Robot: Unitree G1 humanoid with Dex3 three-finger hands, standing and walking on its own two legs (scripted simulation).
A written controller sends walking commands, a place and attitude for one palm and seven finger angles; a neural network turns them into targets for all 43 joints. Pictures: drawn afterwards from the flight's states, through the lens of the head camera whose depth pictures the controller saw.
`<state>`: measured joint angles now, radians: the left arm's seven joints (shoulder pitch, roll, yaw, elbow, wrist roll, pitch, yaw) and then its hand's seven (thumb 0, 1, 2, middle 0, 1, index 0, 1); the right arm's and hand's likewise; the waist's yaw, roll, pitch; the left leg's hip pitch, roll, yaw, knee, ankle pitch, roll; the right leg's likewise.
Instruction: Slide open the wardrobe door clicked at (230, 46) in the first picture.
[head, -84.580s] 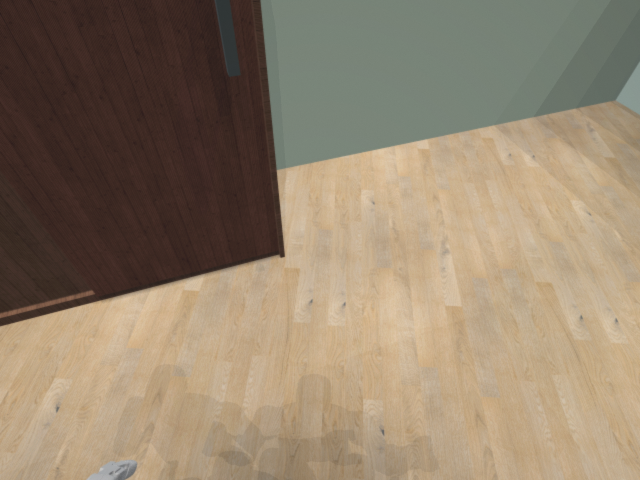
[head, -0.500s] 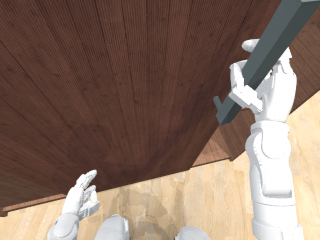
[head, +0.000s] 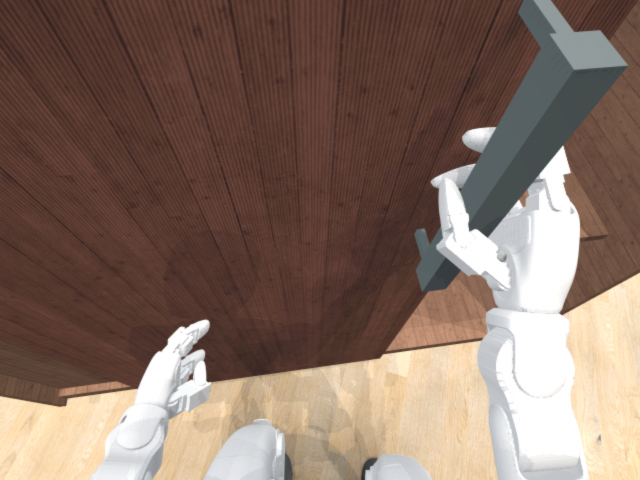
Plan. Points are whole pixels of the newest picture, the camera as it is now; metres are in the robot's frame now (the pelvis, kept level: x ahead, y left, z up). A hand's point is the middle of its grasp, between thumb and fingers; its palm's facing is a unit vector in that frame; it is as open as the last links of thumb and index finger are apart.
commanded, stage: step sideways, sliding the door along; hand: right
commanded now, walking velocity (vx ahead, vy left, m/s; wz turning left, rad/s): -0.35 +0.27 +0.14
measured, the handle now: (468, 186) +0.34 -0.14 +0.19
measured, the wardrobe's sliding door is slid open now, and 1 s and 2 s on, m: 0.41 0.51 0.51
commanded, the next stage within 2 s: stop walking and hold the door there in 0.60 s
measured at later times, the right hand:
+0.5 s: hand (335, 246) +0.29 -0.02 +0.18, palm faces +0.12 +0.99 -0.02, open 6.8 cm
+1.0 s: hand (341, 242) +0.29 -0.02 +0.18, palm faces +0.34 +0.90 -0.27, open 6.4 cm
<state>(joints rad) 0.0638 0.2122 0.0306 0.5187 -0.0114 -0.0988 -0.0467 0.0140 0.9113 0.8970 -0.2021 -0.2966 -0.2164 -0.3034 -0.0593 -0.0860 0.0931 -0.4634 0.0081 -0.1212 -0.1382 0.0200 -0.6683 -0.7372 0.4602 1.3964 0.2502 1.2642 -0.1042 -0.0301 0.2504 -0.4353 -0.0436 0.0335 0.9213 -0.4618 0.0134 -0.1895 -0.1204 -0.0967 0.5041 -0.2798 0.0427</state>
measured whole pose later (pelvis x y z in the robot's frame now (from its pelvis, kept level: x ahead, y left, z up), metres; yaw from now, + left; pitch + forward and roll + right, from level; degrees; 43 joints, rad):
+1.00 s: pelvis -0.11 +0.20 -0.01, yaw +9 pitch -2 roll -1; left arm 0.10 0.30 0.02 0.68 -0.04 -0.03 0.06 0.01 0.91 0.90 -0.21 -0.30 -0.20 -0.29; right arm -0.35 -0.43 -0.40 0.33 0.05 -0.12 -0.10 -0.18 -0.59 -0.75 0.46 1.40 0.33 1.36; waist 0.02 -0.07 0.10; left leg -0.28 0.08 -0.01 0.57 -0.25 -0.05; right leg -0.40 -0.02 -0.04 0.86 -0.47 0.03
